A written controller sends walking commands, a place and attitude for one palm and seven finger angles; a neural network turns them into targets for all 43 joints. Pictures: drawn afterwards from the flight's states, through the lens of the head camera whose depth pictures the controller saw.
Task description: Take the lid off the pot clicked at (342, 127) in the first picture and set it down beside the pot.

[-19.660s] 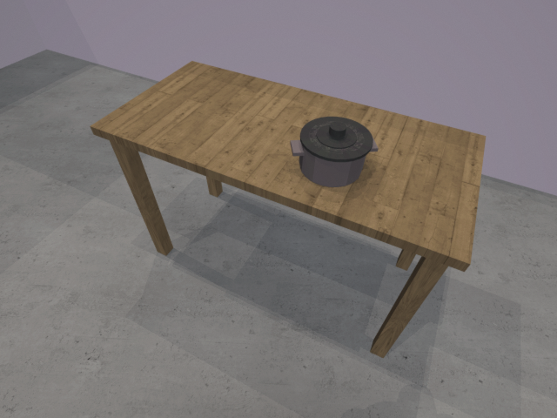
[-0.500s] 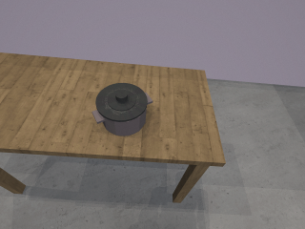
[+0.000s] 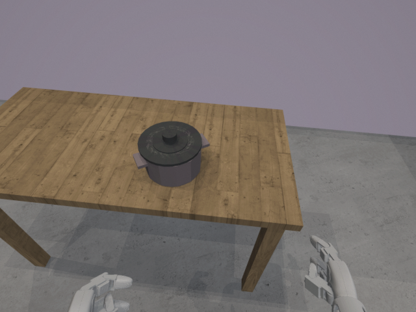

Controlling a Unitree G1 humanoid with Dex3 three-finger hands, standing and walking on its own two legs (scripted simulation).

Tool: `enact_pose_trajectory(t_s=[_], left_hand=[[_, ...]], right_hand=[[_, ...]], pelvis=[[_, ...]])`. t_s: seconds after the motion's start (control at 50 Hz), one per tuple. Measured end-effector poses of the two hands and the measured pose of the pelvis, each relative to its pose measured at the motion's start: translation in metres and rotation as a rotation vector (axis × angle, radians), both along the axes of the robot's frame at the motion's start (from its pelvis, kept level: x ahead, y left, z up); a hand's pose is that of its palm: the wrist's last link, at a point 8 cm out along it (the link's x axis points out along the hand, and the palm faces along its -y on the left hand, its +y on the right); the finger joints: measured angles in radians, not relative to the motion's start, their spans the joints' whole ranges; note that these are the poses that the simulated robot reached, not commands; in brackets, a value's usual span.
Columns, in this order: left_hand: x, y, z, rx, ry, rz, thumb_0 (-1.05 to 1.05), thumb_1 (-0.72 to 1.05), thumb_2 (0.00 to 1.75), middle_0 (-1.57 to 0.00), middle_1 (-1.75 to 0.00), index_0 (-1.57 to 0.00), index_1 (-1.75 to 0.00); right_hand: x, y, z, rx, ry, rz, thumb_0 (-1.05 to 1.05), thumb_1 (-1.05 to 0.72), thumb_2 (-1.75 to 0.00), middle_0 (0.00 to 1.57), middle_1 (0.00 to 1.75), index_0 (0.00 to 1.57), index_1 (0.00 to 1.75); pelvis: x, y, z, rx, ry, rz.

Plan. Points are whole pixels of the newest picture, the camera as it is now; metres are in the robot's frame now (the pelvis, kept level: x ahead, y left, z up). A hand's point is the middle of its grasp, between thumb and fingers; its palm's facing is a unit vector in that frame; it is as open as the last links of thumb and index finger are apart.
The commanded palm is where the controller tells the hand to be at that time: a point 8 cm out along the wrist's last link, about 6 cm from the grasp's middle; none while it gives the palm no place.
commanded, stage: lift the closed hand beside the body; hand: left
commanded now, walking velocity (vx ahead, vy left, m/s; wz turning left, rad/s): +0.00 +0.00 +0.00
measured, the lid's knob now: (169, 135) +0.55 +0.15 +0.01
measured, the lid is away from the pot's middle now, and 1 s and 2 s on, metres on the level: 0.01 0.01 0.01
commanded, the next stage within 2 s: raise the hand higher, near the body in 0.20 s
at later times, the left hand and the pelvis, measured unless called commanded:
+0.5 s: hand out of the picture +0.13 +0.20 -0.04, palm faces +0.21 -0.90 -0.38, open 3.1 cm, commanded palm +0.09 +0.25 +0.01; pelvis +0.02 -0.03 +0.00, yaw +0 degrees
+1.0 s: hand (85, 266) +0.18 +0.22 +0.06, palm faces +0.27 -0.88 -0.39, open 3.1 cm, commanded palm +0.14 +0.25 +0.10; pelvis +0.03 -0.02 +0.01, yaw +0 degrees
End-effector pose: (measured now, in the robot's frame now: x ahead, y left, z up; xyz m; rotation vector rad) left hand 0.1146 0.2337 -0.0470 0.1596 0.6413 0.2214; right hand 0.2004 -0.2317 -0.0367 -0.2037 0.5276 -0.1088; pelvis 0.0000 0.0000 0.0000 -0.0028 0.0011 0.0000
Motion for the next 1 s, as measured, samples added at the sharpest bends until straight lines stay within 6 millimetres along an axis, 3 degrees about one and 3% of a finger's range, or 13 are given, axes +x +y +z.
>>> enact_pose_trajectory(t_s=[0.06, 0.14, 0.34, 0.48, 0.68, 0.84, 1.0], left_hand=[[-0.012, 0.004, 0.003, 0.023, 0.004, 0.042, 0.01, 0.91, 0.90, -0.88, -1.05, -0.88, -1.05], [-0.023, 0.007, 0.005, 0.052, 0.030, 0.077, 0.01, 0.90, 0.90, -1.05, -1.23, -1.05, -1.23], [-0.021, 0.006, 0.015, 0.115, 0.070, 0.083, 0.01, 0.90, 0.90, -1.26, -1.46, -1.26, -1.46], [-0.009, 0.010, 0.037, 0.165, 0.021, 0.070, 0.01, 0.90, 0.90, -1.29, -1.49, -1.29, -1.49], [0.004, 0.013, 0.075, 0.214, -0.105, 0.038, 0.01, 0.90, 0.90, -1.29, -1.50, -1.29, -1.50], [0.016, 0.016, 0.103, 0.235, -0.225, 0.028, 0.01, 0.90, 0.90, -1.30, -1.50, -1.30, -1.50], [0.028, 0.022, 0.131, 0.267, -0.336, 0.008, 0.01, 0.90, 0.90, -1.30, -1.50, -1.30, -1.50]], right_hand=[[0.011, -0.001, 0.006, -0.013, -0.021, 0.028, 0.01, -0.91, -0.90, 0.20, 0.30, 0.19, 0.30], [0.011, -0.002, -0.003, -0.011, 0.015, 0.050, 0.01, -0.90, -0.90, 0.20, 0.30, 0.19, 0.30], [-0.030, -0.012, -0.051, 0.026, 0.220, 0.005, 0.01, -0.90, -0.90, 0.20, 0.30, 0.20, 0.30], [-0.042, -0.027, -0.061, 0.030, 0.269, -0.061, 0.02, -0.90, -0.90, 0.21, 0.30, 0.20, 0.30], [-0.008, -0.030, -0.042, 0.023, 0.158, -0.075, 0.02, -0.90, -0.90, 0.20, 0.30, 0.20, 0.30], [0.022, -0.010, -0.026, 0.033, 0.079, -0.010, 0.01, -0.90, -0.90, 0.20, 0.30, 0.19, 0.30], [0.026, 0.011, -0.024, 0.057, 0.079, 0.041, 0.01, -0.90, -0.90, 0.20, 0.30, 0.20, 0.30]], pelvis=[[-0.002, -0.009, 0.000, -0.003, 0.001, 0.012], [-0.002, -0.017, 0.000, -0.004, 0.004, 0.023], [0.009, -0.029, 0.000, 0.008, 0.012, 0.017], [0.018, -0.031, 0.001, 0.015, 0.008, 0.003], [0.027, -0.027, 0.004, 0.015, -0.006, -0.004], [0.030, -0.022, 0.006, 0.013, -0.021, 0.000], [0.030, -0.016, 0.007, 0.011, -0.034, 0.001]])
